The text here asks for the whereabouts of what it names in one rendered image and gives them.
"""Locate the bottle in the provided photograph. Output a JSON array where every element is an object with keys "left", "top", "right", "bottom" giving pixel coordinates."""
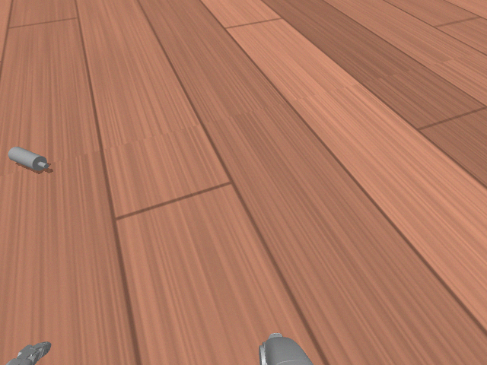
[{"left": 8, "top": 147, "right": 49, "bottom": 171}]

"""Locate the left robot hand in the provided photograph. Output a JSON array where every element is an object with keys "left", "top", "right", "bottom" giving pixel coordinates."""
[{"left": 6, "top": 341, "right": 51, "bottom": 365}]

